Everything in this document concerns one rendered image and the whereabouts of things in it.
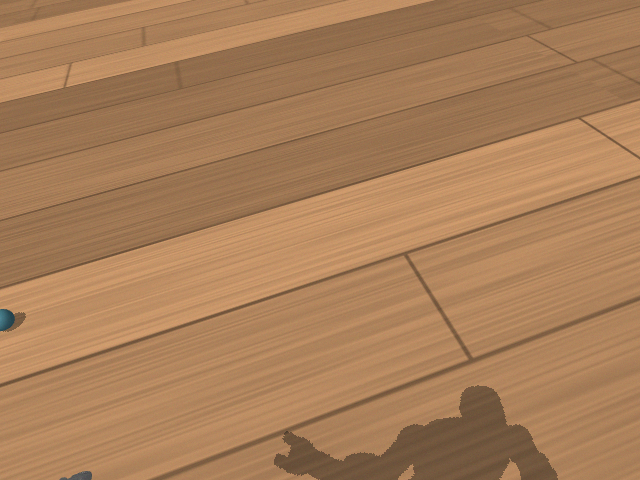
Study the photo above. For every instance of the ball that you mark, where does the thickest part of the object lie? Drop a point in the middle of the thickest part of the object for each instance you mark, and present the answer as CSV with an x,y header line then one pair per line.
x,y
7,319

